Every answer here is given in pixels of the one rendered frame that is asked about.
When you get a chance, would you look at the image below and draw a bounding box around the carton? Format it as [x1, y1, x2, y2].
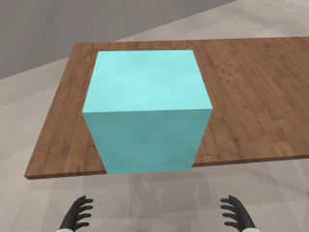
[82, 49, 213, 175]

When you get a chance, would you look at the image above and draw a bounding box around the robot left hand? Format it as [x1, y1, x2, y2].
[59, 195, 94, 232]

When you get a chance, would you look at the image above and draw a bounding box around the table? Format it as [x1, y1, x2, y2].
[24, 36, 309, 194]

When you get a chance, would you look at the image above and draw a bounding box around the robot right hand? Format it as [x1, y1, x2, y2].
[220, 195, 256, 232]

